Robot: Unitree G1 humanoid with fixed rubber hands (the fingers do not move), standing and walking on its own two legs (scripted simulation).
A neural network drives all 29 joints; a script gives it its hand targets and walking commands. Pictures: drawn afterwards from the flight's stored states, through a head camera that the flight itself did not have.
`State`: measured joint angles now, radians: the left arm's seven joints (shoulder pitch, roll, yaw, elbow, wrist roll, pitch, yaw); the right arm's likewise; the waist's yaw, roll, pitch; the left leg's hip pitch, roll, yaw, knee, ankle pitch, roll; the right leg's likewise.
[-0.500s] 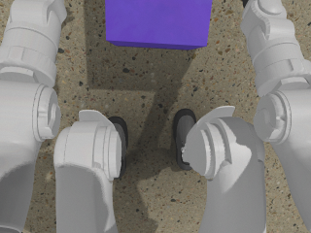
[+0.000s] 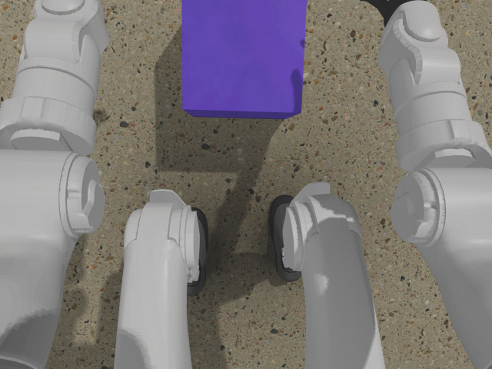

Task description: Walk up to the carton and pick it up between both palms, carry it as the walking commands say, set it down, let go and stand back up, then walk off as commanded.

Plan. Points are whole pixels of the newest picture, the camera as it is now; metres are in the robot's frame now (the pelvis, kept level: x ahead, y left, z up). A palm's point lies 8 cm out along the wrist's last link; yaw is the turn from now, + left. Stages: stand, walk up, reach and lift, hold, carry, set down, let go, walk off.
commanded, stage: set down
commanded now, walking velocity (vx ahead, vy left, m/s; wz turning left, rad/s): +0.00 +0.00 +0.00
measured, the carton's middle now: (242, 54) +0.56 -0.02 -0.33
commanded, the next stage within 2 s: let go in 0.98 s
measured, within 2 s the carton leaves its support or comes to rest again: neither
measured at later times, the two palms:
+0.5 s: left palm out of the picture +0.58 +0.18 +0.04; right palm out of the picture +0.54 -0.22 +0.04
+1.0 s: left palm out of the picture +0.58 +0.18 +0.17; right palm out of the picture +0.54 -0.21 +0.16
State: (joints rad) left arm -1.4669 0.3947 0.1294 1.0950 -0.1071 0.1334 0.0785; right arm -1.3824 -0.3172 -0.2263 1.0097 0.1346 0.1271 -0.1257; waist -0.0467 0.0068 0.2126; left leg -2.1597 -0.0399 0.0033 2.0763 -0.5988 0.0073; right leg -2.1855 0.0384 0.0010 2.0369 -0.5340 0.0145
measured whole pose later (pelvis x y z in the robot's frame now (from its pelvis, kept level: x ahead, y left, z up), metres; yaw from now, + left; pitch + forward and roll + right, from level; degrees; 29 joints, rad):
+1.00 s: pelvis +0.04 +0.00 +0.26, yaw +2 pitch +44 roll +0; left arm -1.21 0.30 0.32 0.98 0.10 0.15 -0.05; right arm -1.10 -0.19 -0.42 0.85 -0.08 0.15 -0.02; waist -0.05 0.01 -0.04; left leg -1.48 -0.06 -0.05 0.99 -0.29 0.00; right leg -1.50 0.03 0.03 0.98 -0.26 0.01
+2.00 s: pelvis +0.13 +0.00 +0.37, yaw +1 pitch -1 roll +0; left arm 0.23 0.21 0.04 0.43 0.01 0.07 -0.07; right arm 0.23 -0.21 -0.04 0.44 0.00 0.07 0.07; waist 0.00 0.00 0.05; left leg -0.14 -0.03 -0.06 0.43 -0.27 0.01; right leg -0.16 0.03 0.05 0.42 -0.24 -0.01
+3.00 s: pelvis +0.14 -0.01 +0.36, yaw +1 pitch -1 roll +0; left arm 0.16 0.34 0.04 0.82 0.03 0.01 0.02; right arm 0.17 -0.35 -0.02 0.80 -0.03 0.00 -0.03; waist 0.00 0.01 0.01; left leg -0.13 -0.02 -0.06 0.45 -0.30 0.01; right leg -0.15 0.03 0.03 0.44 -0.27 -0.02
